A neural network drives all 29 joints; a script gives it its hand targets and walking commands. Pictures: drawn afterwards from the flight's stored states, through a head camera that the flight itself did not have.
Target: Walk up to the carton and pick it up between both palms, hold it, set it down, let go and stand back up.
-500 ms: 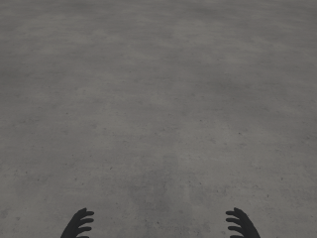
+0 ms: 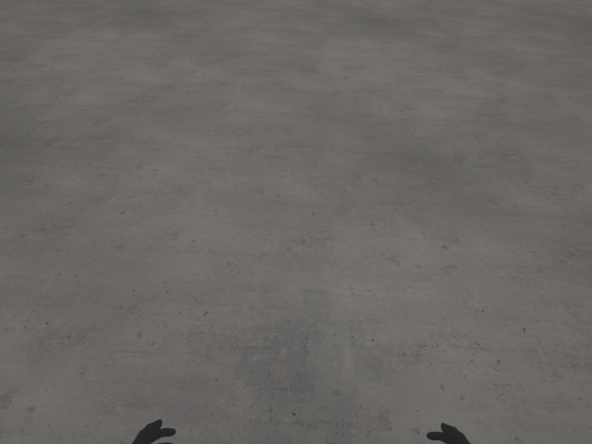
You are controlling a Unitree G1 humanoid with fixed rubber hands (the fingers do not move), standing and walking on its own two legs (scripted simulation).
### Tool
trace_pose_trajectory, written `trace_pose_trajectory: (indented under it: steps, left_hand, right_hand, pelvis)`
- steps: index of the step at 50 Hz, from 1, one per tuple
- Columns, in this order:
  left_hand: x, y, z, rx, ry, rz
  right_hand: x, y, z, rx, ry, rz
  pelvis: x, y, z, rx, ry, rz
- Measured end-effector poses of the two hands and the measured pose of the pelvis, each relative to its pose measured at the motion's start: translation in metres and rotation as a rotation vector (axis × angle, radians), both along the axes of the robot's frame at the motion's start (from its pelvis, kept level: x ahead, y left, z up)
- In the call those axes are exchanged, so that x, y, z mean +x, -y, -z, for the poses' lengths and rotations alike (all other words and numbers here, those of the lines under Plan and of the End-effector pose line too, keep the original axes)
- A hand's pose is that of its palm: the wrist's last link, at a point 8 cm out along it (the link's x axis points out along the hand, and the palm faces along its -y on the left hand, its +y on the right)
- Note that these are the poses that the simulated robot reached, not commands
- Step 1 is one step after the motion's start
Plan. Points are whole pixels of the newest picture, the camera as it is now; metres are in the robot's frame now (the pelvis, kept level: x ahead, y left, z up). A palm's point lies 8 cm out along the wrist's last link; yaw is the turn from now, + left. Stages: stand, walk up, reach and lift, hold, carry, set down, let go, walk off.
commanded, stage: stand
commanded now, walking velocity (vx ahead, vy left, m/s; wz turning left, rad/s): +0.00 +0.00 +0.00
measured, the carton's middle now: out of the picture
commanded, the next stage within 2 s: walk up in 1.32 s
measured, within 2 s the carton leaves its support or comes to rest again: neither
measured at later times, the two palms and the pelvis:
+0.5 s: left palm out of the picture +0.10 +0.24 -0.10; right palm out of the picture +0.11 -0.22 -0.10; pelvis +0.00 +0.02 +0.00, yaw +0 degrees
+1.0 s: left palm out of the picture +0.07 +0.25 -0.11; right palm out of the picture +0.09 -0.21 -0.11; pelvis +0.00 +0.02 +0.01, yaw +0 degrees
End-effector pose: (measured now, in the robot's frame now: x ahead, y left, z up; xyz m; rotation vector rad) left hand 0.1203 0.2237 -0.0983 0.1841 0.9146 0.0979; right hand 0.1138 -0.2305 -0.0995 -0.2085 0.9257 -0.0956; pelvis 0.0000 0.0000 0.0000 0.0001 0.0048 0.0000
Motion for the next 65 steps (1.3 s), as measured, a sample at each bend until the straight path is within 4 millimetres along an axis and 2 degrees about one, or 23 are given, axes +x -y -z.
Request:
trace_pose_trajectory:
  steps: [6,17,24,35,40,54,65]
  left_hand:
    - [0.0,-0.006,-0.001,0.0,0.005,0.001]
    - [-0.012,-0.013,0.003,-0.006,-0.028,-0.022]
    - [-0.017,-0.016,0.006,-0.017,-0.044,-0.033]
    - [-0.032,-0.026,0.01,-0.007,-0.083,-0.065]
    - [-0.032,-0.027,0.01,-0.009,-0.082,-0.062]
    - [-0.052,-0.027,0.014,-0.015,-0.135,-0.085]
    - [-0.081,-0.026,0.02,-0.01,-0.223,-0.119]
  right_hand:
    - [-0.002,-0.002,-0.002,-0.003,0.001,0.007]
    - [-0.001,-0.013,-0.001,0.006,-0.002,0.01]
    - [-0.007,-0.014,0.0,-0.004,-0.027,0.024]
    - [-0.004,-0.019,0.0,-0.002,-0.025,0.038]
    - [-0.007,-0.019,0.0,0.0,-0.033,0.045]
    - [-0.036,-0.019,0.007,0.001,-0.102,0.08]
    - [-0.06,-0.019,0.015,0.009,-0.181,0.105]
  pelvis:
    - [-0.003,-0.003,-0.001,-0.003,-0.002,0.001]
    - [-0.001,-0.01,-0.003,-0.008,-0.006,-0.002]
    - [0.001,-0.015,-0.003,-0.012,-0.008,-0.002]
    - [0.001,-0.019,-0.004,-0.011,-0.002,-0.006]
    - [0.0,-0.02,-0.005,-0.009,0.002,-0.003]
    - [-0.005,-0.023,-0.007,-0.009,0.015,-0.008]
    - [-0.009,-0.021,-0.01,-0.007,0.011,-0.014]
